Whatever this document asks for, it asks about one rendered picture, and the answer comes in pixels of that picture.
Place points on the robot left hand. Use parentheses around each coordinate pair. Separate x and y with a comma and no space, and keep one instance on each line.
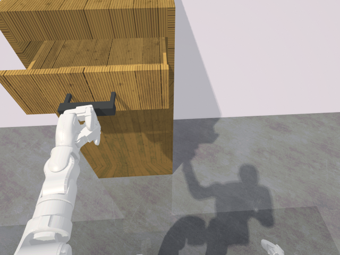
(69,132)

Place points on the robot left forearm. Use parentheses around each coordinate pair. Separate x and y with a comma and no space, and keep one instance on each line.
(51,221)

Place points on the drawer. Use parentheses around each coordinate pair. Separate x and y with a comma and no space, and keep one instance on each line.
(90,69)

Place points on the left robot upper arm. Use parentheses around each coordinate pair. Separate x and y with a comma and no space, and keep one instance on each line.
(58,248)

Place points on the robot right hand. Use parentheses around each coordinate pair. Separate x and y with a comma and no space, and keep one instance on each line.
(271,248)

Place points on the cabinet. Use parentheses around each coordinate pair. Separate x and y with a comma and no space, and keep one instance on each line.
(132,142)

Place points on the handle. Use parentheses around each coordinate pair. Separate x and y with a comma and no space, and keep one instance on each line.
(101,108)

